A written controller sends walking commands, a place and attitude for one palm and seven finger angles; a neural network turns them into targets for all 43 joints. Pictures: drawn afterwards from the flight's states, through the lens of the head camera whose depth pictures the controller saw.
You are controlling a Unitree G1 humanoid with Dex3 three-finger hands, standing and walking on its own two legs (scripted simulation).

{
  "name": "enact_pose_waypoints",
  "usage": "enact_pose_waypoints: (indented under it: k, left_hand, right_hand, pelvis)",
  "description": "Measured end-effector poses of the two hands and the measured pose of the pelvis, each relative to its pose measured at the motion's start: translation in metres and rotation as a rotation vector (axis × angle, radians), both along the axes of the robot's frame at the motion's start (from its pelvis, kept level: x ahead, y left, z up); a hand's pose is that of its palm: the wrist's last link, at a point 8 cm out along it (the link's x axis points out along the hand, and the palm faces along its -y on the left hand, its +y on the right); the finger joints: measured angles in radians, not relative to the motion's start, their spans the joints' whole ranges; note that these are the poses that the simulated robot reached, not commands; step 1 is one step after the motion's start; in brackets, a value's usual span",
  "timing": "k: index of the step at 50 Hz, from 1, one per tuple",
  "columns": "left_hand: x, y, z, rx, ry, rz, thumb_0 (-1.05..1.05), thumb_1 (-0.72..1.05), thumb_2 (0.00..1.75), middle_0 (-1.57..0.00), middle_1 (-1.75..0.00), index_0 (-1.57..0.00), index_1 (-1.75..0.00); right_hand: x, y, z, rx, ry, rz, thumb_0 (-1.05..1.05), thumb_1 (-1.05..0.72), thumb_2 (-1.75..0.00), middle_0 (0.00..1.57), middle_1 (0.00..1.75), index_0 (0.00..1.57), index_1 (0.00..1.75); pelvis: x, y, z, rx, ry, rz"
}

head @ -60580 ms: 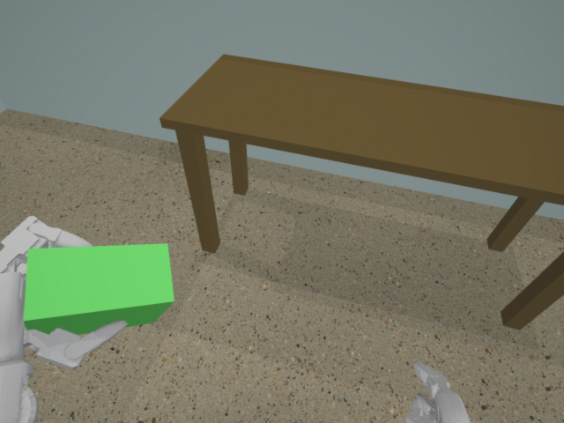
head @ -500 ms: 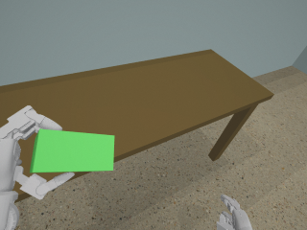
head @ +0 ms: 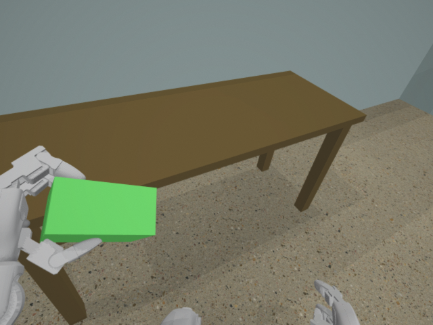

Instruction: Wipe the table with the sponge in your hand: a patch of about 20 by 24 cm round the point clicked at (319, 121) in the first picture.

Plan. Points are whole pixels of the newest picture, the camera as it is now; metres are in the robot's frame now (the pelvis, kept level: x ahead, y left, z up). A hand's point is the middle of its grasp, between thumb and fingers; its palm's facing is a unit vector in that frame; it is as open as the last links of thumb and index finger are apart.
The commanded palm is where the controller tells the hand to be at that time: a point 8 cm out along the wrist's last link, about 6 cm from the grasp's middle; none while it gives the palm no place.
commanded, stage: stop stepping back and stand still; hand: left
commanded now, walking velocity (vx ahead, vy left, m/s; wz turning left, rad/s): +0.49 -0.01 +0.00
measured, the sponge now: (114, 215) +0.22 +0.18 +0.16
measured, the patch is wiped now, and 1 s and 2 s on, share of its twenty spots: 1.00 1.00 1.00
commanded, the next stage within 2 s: stand and wait in 1.16 s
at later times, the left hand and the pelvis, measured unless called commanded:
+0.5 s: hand out of the picture +0.04 +0.23 +0.18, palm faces +0.33 -0.86 -0.39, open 10.5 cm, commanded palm -0.01 +0.28 +0.20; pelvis -0.18 +0.00 -0.01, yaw -2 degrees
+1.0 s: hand out of the picture -0.07 +0.22 +0.18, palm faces +0.37 -0.85 -0.36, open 10.5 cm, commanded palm -0.12 +0.26 +0.20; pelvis -0.27 -0.02 +0.00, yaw +1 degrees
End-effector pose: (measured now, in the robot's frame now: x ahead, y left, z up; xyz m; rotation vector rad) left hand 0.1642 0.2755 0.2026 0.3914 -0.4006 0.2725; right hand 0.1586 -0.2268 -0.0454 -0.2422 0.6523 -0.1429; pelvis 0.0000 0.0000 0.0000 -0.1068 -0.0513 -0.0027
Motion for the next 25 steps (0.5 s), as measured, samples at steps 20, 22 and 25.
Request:
enact_pose_waypoints:
  k: [20, 22, 25]
  left_hand:
    - [-0.13, 0.008, 0.003, 0.051, 0.005, 0.01, -0.01, -0.59, 1.07, -0.67, -1.34, -0.74, -1.29]
    - [-0.141, 0.003, 0.0, 0.089, 0.021, 0.019, -0.01, -0.59, 1.07, -0.67, -1.35, -0.74, -1.29]
    - [-0.162, -0.003, -0.008, 0.075, 0.037, 0.011, -0.01, -0.59, 1.07, -0.67, -1.35, -0.74, -1.29]
  right_hand:
    - [-0.211, 0.02, -0.037, 0.11, 0.069, -0.082, 0.02, -0.9, -0.9, 0.2, 0.3, 0.21, 0.3]
    - [-0.221, 0.012, -0.047, 0.114, 0.073, -0.077, 0.02, -0.9, -0.9, 0.21, 0.3, 0.21, 0.3]
    - [-0.235, -0.002, -0.054, 0.099, 0.103, -0.078, 0.02, -0.9, -0.9, 0.21, 0.3, 0.21, 0.3]
  pelvis:
    - [-0.149, 0.011, -0.001, 0.084, 0.033, -0.043]
    - [-0.162, 0.005, -0.009, 0.074, 0.028, -0.043]
    - [-0.183, 0.002, -0.013, 0.042, 0.003, -0.03]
